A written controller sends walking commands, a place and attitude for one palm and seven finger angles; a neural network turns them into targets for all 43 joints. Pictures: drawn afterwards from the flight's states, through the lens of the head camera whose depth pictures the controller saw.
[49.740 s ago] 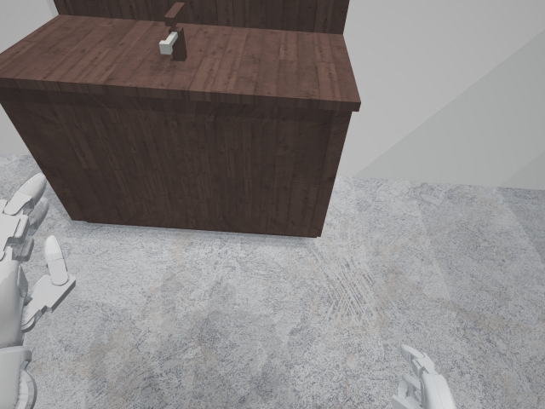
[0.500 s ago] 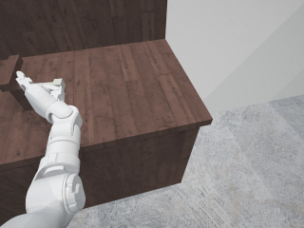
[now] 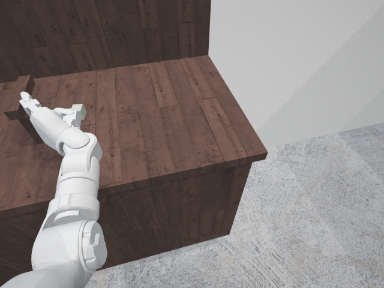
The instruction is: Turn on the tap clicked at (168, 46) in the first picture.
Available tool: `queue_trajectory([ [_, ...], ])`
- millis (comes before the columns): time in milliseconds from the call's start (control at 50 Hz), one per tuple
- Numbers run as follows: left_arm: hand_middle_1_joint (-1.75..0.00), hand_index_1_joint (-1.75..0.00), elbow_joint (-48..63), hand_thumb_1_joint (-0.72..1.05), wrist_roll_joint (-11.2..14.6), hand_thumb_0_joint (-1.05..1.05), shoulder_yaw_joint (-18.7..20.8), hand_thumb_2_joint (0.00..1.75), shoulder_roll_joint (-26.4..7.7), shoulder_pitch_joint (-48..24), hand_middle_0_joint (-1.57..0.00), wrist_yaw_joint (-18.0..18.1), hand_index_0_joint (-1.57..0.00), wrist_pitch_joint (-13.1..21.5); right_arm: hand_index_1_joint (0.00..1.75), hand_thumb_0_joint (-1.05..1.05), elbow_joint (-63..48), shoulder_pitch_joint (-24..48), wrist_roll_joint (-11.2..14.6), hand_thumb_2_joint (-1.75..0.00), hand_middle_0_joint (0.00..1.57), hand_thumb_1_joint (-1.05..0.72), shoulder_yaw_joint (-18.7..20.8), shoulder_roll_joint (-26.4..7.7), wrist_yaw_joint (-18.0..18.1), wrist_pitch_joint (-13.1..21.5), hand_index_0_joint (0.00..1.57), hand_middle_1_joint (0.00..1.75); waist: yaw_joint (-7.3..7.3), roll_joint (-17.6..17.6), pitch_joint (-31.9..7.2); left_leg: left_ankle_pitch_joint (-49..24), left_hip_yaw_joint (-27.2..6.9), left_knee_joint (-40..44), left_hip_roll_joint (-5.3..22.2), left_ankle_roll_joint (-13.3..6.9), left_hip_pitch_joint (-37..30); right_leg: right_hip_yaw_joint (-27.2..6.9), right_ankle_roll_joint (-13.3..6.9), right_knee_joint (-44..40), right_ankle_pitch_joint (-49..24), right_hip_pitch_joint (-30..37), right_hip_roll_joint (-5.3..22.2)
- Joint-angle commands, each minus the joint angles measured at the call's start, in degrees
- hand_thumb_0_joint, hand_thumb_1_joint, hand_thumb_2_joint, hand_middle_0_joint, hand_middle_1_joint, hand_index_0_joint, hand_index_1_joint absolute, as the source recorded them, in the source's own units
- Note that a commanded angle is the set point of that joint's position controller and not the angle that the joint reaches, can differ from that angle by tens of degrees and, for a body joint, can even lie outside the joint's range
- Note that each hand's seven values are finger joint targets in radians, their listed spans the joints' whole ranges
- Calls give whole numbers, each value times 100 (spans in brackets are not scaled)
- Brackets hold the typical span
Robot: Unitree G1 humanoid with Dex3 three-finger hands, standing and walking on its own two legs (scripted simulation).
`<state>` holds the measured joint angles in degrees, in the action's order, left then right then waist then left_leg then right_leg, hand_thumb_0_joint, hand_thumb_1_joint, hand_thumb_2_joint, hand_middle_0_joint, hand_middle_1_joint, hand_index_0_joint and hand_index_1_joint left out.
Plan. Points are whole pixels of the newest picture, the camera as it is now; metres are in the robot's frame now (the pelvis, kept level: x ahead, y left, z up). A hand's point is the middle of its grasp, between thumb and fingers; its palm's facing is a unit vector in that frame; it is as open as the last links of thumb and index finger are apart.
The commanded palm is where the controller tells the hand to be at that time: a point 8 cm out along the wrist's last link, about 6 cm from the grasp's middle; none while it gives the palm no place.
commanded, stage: lift the hand up off the lever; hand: left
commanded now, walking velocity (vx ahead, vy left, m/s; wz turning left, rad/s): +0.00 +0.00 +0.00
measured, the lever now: (78, 112) +0.50 +0.30 +0.09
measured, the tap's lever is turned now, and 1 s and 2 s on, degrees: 82 82 82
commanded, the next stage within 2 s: draw the hand back beside the body in 0.78 s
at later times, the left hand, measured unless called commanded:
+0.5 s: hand (71, 109) +0.43 +0.26 +0.17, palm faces +0.82 -0.57 -0.05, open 7.8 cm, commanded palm +0.37 +0.28 +0.17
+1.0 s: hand (74, 111) +0.41 +0.24 +0.17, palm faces +0.64 -0.77 -0.09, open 7.8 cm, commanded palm +0.35 +0.28 +0.17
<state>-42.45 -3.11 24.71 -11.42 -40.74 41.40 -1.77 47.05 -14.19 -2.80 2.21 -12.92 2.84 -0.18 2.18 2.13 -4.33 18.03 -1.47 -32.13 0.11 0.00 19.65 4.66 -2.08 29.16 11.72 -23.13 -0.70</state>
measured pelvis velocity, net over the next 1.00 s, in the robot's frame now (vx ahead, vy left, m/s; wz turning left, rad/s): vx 0.01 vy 0.00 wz -0.02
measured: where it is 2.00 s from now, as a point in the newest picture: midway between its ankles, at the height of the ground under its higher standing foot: outside the picture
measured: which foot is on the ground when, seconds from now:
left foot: down 0.00-1.00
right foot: down 0.00-1.00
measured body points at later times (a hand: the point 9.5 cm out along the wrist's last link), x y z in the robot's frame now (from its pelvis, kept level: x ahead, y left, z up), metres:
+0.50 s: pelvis +0.00 -0.01 +0.00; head +0.01 -0.02 +0.45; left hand +0.38 +0.28 +0.17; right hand +0.13 -0.25 -0.12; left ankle -0.02 +0.12 -0.73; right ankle +0.03 -0.10 -0.73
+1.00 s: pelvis +0.01 +0.00 +0.01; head +0.01 -0.02 +0.46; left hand +0.37 +0.28 +0.18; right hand +0.13 -0.26 -0.11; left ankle -0.02 +0.12 -0.73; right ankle +0.03 -0.10 -0.73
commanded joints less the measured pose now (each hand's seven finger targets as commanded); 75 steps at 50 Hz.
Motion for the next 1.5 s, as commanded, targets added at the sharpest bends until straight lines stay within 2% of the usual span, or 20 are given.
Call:
queue_trajectory([
  [0, -15, -15, 1521, 90, -200, 0, -391, 90, -1001, -2780, -15, 29, -15, 248, 30, 0, -641, 310, 3, -90, 20, -90, 185, -737, 78, 300, 20, 30, -9, -2, -1596, -1559, 63, 516, -41, -24, -88, -160, 24, -275, -946, 1509, 52],
  [120, -15, -15, 1644, 90, -225, 0, -493, 90, -904, -2775, -15, 70, -15, 137, 30, 0, -618, 441, -5, -90, 20, -90, 169, -705, 97, 356, 20, 30, -40, 41, -1587, -1563, 95, 535, -46, 13, -140, -170, 26, -313, -925, 1534, 64],
  [240, -15, -15, 1627, 90, -180, 0, -94, 90, -1340, -2622, -15, 52, -15, -111, 30, 0, -656, 547, 26, -90, 20, -90, 159, -731, 173, 307, 20, 30, -197, -108, -1669, -1454, 103, 655, -61, -34, -94, -219, 36, -421, -867, 1813, 98],
  [420, -15, -15, 1827, 90, -149, 0, -436, 90, -976, -2640, -15, -11, -15, -242, 30, 0, -670, 635, 68, -90, 20, -90, 137, -685, 180, 389, 20, 30, -107, -188, -1586, -1581, 149, 658, -41, -50, -272, -217, 60, -480, -1027, 1773, 101],
  [540, -15, -15, 1935, 90, -90, 0, -144, 90, -1292, -2445, -15, -79, -15, -425, 30, 0, -664, 680, 97, -90, 20, -90, 133, -702, 235, 375, 20, 30, -261, -105, -1606, -1625, 135, 769, -64, -40, -292, -238, 51, -548, -1091, 2005, 119],
  [720, -15, -15, 2177, 90, -70, 0, -190, 90, -1220, -2265, -15, -98, -15, -475, 30, 0, -686, 669, 119, -90, 20, -90, 134, -683, 226, 419, 20, 30, -228, -306, -1645, -1875, 222, 729, -47, -83, -391, -273, 103, -542, -1522, 2109, 154],
  [860, -15, -15, 2461, 90, -49, 0, -295, 90, -1216, -2266, -15, -222, -15, -484, 30, 0, -712, 748, 160, -90, 20, -90, 126, -688, 251, 459, 20, 30, -234, 0, -1497, -1794, 172, 800, -40, -63, -474, -256, 64, -581, -1275, 2018, 134],
  [880, -15, -15, 2784, 90, -236, 0, -1176, 90, -992, -1940, -15, -1098, -15, -402, 30, 0, -691, 675, 178, -90, 20, -90, 131, -813, 298, 390, 20, 30, -52, -144, -1570, -1988, 220, 752, -27, -121, -789, -302, 11, -414, -1721, 2007, 97],
  [920, -16, -16, 3226, 90, 32, 0, -769, 90, -1528, -1625, -15, -1801, -15, -254, 30, 0, -911, 627, 254, -90, 20, -90, 106, -777, 402, 362, 20, 30, -253, 38, -1874, -2211, 262, 812, -54, -191, -1046, -337, -8, -480, -2051, 2408, 81],
  [980, -17, -17, 3512, 90, 459, 0, -1006, 90, -1306, -849, -16, -2755, -16, -171, 30, 0, -1072, 748, 399, -90, 20, -90, -3, -679, 507, 334, 20, 30, -347, -35, -1462, -2228, 208, 985, -3, -161, -1160, -321, -20, -618, -2079, 2488, 44],
  [1020, -17, -17, 3433, 90, 939, 0, -485, 90, -1773, 3, -16, -3440, -16, -298, 30, 0, -1202, 779, 491, -90, 20, -90, -47, -753, 567, 350, 20, 30, -539, -402, -1326, -2064, 207, 1090, 12, -195, -1068, -341, -10, -674, -2113, 2706, 16],
  [1040, -18, -18, 3446, 90, 1127, 0, -64, 90, -2096, 300, -16, -3603, -16, -407, 30, 0, -1256, 872, 528, -90, 20, -90, -69, -752, 593, 333, 20, 30, -711, -167, -1303, -1974, 221, 1157, 2, -165, -1057, -338, -27, -699, -1969, 2802, 12],
  [1060, -18, -18, 3706, 90, 1264, 0, 4, 90, -2063, 346, -16, -3631, -16, -514, 30, 0, -1364, 979, 568, -90, 20, -90, -123, -682, 594, 369, 20, 30, -784, -101, -1186, -1914, 217, 1221, -8, -142, -981, -326, -17, -746, -1839, 2817, 27],
  [1080, -18, -18, 3804, 90, 788, 0, 235, 90, -3163, 872, -16, -3383, -16, 67, 30, 0, -1415, 826, 424, -90, 20, -90, -73, -818, 379, 493, 20, 30, -581, 193, -791, -1964, 390, 1222, -12, -158, -1072, -378, 20, -770, -1845, 2615, 134],
  [1120, -19, -19, 3418, 90, 842, 0, -144, 90, -2390, 1572, -16, -3401, -16, 389, 30, 0, -1447, 940, 416, -90, 20, -90, -107, -730, 241, 526, 20, 30, -534, -449, -308, -1819, 327, 1309, 41, -111, -795, -329, 32, -780, -1624, 2456, 60],
  [1220, -20, -20, 4704, 90, 761, 0, -601, 90, -2123, 938, -17, -3408, -17, 961, 30, 0, -1646, 1082, 425, -90, 20, -90, -70, -744, 137, 784, 20, 30, -366, 368, -493, -1638, 347, 1383, 29, -72, -1308, -412, 45, -1030, -1155, 2229, -2],
  [1280, -21, -21, 4762, 90, 718, 0, -1002, 90, -1809, 595, -17, -3325, -17, 1132, 30, 0, -1589, 1077, 436, -90, 20, -90, -72, -775, 142, 920, 20, 30, -217, 181, -221, -977, 234, 1508, 17, -89, -1352, -364, 59, -1189, -490, 1877, -59],
  [1360, -22, -22, 4841, 90, 665, 0, -1134, 90, -1653, 827, -18, -3236, -18, 1294, 30, 0, -1543, 1120, 428, -90, 20, -90, -111, -720, 167, 998, 20, 30, -253, 295, -265, -438, 157, 1642, -67, -101, -1372, -350, 39, -1243, -114, 1901, -54],
  [1420, -23, -23, 4796, 90, 680, 0, -862, 90, -1797, 1654, -18, -3226, -18, 1336, 30, 0, -1548, 1157, 387, -90, 20, -90, -120, -697, 152, 972, 20, 30, -419, -137, -355, -678, 163, 1677, -55, -118, -1293, -328, 30, -1245, -255, 2223, -47],
  [1480, -24, -24, 5060, 90, 710, 0, -585, 90, -1906, 2361, -18, -3298, -18, 1378, 30, 0, -1586, 1218, 359, -90, 20, -90, -139, -628, 118, 908, 20, 30, -547, 15, -409, -1019, 194, 1714, -34, -68, -1270, -331, 9, -1220, -558, 2522, -22],
])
